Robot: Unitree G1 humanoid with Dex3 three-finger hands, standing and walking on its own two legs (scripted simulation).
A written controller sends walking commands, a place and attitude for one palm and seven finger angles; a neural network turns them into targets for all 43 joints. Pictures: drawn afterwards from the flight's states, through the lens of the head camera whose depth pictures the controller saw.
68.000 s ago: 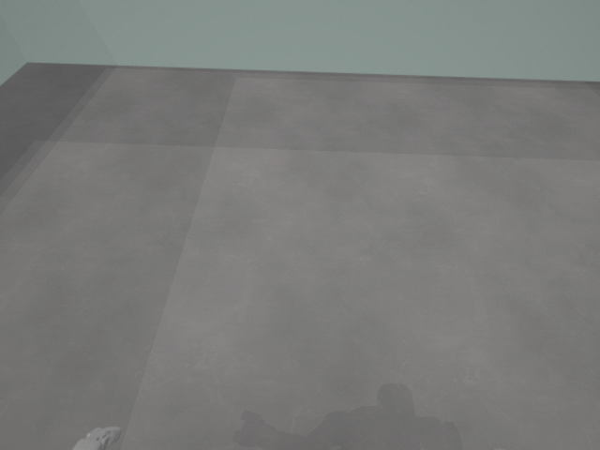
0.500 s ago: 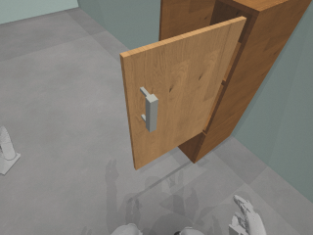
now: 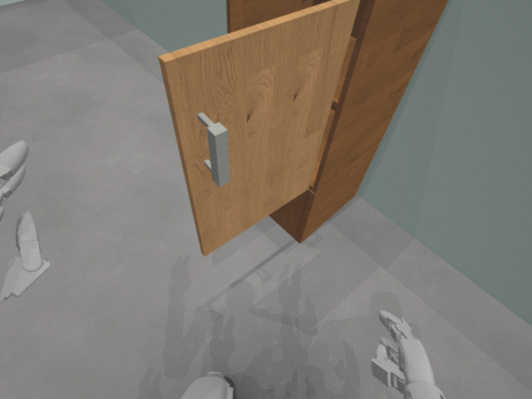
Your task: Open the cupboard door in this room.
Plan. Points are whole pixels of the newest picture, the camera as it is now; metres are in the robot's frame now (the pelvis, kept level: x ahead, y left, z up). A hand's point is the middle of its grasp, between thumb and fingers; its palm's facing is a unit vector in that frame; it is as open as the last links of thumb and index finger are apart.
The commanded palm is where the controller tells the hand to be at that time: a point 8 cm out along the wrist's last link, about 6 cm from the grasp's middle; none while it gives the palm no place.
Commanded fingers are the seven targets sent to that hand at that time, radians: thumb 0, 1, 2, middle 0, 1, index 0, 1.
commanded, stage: stop stepping back and stand still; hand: left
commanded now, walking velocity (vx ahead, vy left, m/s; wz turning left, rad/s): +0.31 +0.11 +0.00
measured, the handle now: (212, 150) +0.50 +0.14 +0.05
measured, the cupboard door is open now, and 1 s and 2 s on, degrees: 86 86 86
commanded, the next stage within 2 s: let the arm hang, fingers relaxed in 0.92 s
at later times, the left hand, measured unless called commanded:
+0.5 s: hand out of the picture +0.15 +0.27 +0.16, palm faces +0.45 -0.77 -0.44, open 7.4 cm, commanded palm +0.08 +0.30 +0.18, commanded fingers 0.00 0.90 0.90 -0.20 -0.30 -0.20 -0.30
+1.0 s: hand out of the picture +0.11 +0.29 +0.16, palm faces +0.44 -0.77 -0.46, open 7.4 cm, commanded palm none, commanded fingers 0.00 0.90 0.90 -0.20 -0.30 -0.20 -0.30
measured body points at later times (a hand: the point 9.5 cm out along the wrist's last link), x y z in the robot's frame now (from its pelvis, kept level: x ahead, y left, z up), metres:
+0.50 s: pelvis -0.05 +0.00 +0.00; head -0.05 +0.00 +0.45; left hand +0.12 +0.31 +0.18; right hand +0.10 -0.25 -0.09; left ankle -0.03 +0.12 -0.73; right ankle -0.07 -0.10 -0.73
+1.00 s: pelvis -0.08 +0.02 +0.01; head -0.07 +0.02 +0.46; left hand +0.08 +0.32 +0.18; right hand +0.10 -0.21 -0.07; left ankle -0.03 +0.12 -0.73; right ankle -0.07 -0.10 -0.73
